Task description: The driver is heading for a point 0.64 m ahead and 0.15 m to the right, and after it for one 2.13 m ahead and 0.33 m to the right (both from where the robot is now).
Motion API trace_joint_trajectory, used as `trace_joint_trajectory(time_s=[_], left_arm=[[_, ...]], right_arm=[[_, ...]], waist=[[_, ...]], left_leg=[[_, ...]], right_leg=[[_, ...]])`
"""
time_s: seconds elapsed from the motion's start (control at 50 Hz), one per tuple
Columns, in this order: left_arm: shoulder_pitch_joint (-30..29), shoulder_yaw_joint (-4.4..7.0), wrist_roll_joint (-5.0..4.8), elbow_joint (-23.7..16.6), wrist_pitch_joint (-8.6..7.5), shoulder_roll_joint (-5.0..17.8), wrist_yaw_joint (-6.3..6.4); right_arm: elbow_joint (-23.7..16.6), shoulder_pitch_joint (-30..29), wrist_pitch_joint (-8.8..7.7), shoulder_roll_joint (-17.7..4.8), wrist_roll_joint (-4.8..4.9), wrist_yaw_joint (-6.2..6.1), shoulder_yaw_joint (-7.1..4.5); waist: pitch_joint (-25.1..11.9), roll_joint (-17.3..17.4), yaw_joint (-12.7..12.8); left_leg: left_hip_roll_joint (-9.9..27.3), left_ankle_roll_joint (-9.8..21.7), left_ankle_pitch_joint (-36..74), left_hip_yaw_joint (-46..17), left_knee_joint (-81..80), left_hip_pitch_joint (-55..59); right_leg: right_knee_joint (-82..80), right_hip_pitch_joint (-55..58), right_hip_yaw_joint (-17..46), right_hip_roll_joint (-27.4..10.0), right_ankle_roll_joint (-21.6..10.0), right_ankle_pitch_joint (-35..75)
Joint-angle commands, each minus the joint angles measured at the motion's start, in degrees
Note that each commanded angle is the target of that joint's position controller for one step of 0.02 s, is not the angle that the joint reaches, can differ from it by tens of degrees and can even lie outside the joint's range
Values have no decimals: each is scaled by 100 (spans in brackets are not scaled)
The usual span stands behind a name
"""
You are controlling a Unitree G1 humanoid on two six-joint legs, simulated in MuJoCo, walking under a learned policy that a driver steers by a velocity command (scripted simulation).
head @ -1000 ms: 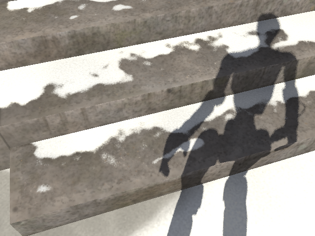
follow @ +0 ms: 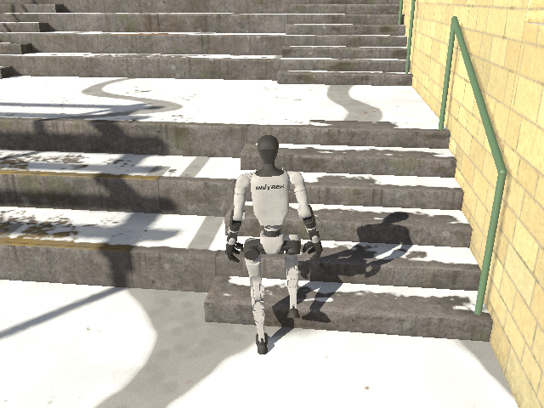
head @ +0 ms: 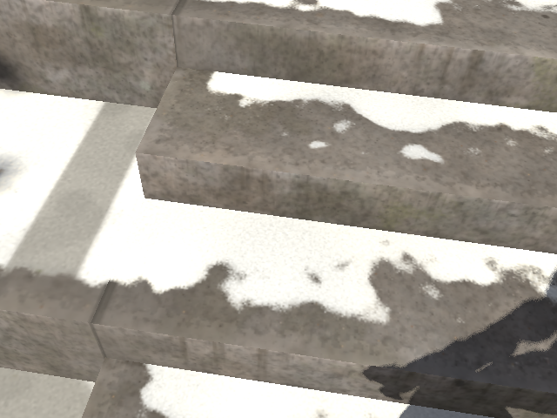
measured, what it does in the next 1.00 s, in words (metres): climbs, turning right: right foot 0.15 m higher, then left foot 0.15 m higher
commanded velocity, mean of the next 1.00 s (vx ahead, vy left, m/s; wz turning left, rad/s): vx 0.43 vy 0.00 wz -0.30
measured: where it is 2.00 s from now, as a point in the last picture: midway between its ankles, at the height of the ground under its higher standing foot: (358, 321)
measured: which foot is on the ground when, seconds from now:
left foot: down 0.00-0.32, up 0.34-0.76, down 0.78-1.00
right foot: up 0.00-0.28, down 0.30-0.80, up 0.82-1.00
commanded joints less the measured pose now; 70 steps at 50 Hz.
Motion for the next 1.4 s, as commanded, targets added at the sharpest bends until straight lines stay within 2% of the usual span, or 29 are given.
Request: trace_joint_trajectory(time_s=[0.02,0.16,0.2,0.24,0.28,0.3,0.34,0.36,0.38,0.42,0.5,0.6,0.68,0.76,0.78,0.8,0.82,0.84,0.86,0.9,0.94,1.02,1.06,1.2,1.24,1.28,1.3,1.36,1.4], left_arm=[[-932,-79,-16,-732,21,-200,179],[-2192,-452,104,-1860,51,-448,169],[-2048,-522,124,-1883,150,-432,49],[-1620,-492,-44,-1596,115,-193,26],[50,-345,-9,-1073,77,36,-17],[288,-195,61,-980,-22,378,-108],[195,284,-25,-683,71,1542,65],[-237,306,-77,-643,11,1434,91],[867,84,273,-24,-298,803,-150],[595,-41,283,831,-509,280,-370],[-422,-238,409,798,-654,-15,-554],[1866,-343,693,1495,-700,192,-448],[1451,-417,320,1170,-708,199,-707],[1190,-31,-198,738,-930,1508,-638],[1011,62,-103,676,-928,1623,-646],[2166,-62,368,843,-949,823,-638],[1603,193,-562,868,-878,1071,-179],[923,156,-266,465,-803,850,-96],[330,123,-167,348,-562,606,-507],[-141,31,160,-11,-390,356,-458],[-300,-264,435,-237,-371,-135,-238],[-864,-281,94,-409,-446,319,-199],[-762,-165,81,-408,-504,581,-213],[-1303,-67,12,-888,-289,613,139],[-882,82,-191,-818,-409,809,285],[-552,335,-1,-1098,-552,1532,330],[-632,411,362,-1051,-555,1328,306],[-1617,62,53,-1262,-605,229,216],[-1850,106,45,-1449,-535,385,367]], right_arm=[[312,884,-127,-441,-18,-13,-60],[978,1093,-217,-424,61,-176,172],[974,1049,-158,-632,171,-356,144],[662,909,-177,-802,432,-403,164],[520,759,-81,-1355,337,-410,-48],[236,617,-66,-1481,324,-342,-134],[-544,161,-177,-908,-60,47,-129],[-862,-35,-177,-540,-185,73,-90],[-455,-39,-81,-555,-53,374,-155],[-1004,-305,-103,-100,-342,327,73],[-1270,-676,55,-187,-2,168,241],[-1639,-2163,32,135,-54,199,511],[-2140,-3642,386,205,-213,139,572],[-1759,-2687,367,-389,78,409,386],[-1364,-1625,284,-577,145,323,280],[-770,77,221,-672,144,298,223],[-330,1648,243,-1009,83,-163,-135],[-168,641,251,-964,223,-342,-139],[-336,640,163,-960,-311,-29,-30],[166,-371,77,-278,-176,116,76],[346,-994,-124,599,58,24,283],[38,-1188,-277,-48,-254,-50,106],[-372,-1314,-433,-630,-104,6,-19],[-741,-753,-375,-898,161,145,-342],[-693,-507,-287,-667,193,228,-331],[-890,553,-262,321,-53,211,-30],[-793,-21,-124,-614,-23,210,-309],[-882,-447,170,-686,102,-39,-427],[-1064,-741,144,-348,-48,104,-275]], waist=[[772,649,-234],[951,386,60],[487,470,74],[-378,372,285],[-1599,1684,890],[-1924,1556,1056],[-2092,-775,710],[-1443,-125,284],[557,704,953],[126,446,-44],[111,293,-893],[143,103,-16],[243,-164,134],[-280,-765,-475],[-644,-765,-726],[-3056,667,-532],[-3064,1537,-1685],[-2327,1690,-867],[-920,999,-1270],[-864,-205,-319],[-847,-93,228],[-1061,58,214],[-916,476,307],[-519,834,-99],[-813,730,-59],[-2325,-1634,-272],[-1536,-657,48],[-703,-262,-342],[-953,-150,-381]], left_leg=[[2033,492,109,-1328,-1184,540],[1529,44,720,-272,-1849,93],[1595,315,2859,164,-2365,401],[1644,251,9301,620,-1238,125],[2038,278,10961,541,1067,1452],[1881,184,9840,582,2557,1046],[-172,-425,578,-549,7189,-2688],[225,-320,699,-1206,8131,-3351],[-127,-45,1484,-2463,9150,-5002],[-75,473,1036,-2165,9880,-5778],[529,647,1335,-1063,9005,-5516],[434,166,498,-588,9049,-7007],[763,-87,-5,126,6462,-5613],[-333,-262,6,928,3706,-2777],[-389,-110,411,588,2939,-1602],[638,1353,3619,-1790,3390,2059],[2178,2234,4203,-4156,1906,2170],[1782,2073,3799,-5152,863,1060],[1713,1765,1193,-5366,298,-11],[1540,1594,2277,-3903,518,-546],[904,1064,2360,-2444,320,-960],[637,782,2604,-1635,-202,-1924],[510,722,3207,-1434,-639,-2720],[1243,1112,4057,-2550,376,-270],[962,783,4417,-2669,1009,-57],[-648,-541,-1062,-1343,3753,-3057],[-392,-808,-2493,-1345,5949,-3812],[178,-855,-780,-1413,6468,-3610],[239,-1088,-637,-749,6619,-2964]], right_leg=[[2138,-2642,250,203,-271,-379],[616,-2935,-371,116,-314,-542],[-712,-1607,-936,-148,-401,-588],[-2259,1146,-1915,542,-602,-584],[-3202,2124,-1311,858,-944,-890],[-4301,3085,-476,959,-1148,-686],[-7839,4595,5717,-1120,-2269,-528],[-8073,4111,5440,-1236,-2004,-1213],[-7655,3252,4550,-1015,-1522,-933],[-7190,3188,3157,-783,-1398,624],[-7723,1400,1150,53,-752,581],[-7624,2938,1892,17,-972,855],[-8783,2394,2168,-655,-1457,1754],[-7839,3927,1157,-935,-899,9788],[-6764,3889,986,-858,-498,10631],[-5098,2311,1312,-578,42,9110],[-2022,2023,282,688,379,2748],[-671,1370,613,844,275,792],[720,-271,1702,956,39,1372],[865,-887,1394,646,-386,1347],[-493,-954,1112,98,-581,964],[-1846,-42,355,-231,173,677],[-2377,1331,-78,-110,535,971],[-6380,1891,28,49,674,1024],[-7821,3065,-166,182,175,2470],[-7448,6405,2796,-2619,-2903,6757],[-7851,5322,3245,-3027,-2707,5260],[-8275,3412,1077,-1781,-1354,3012],[-8314,3048,315,-1361,-1201,3202]])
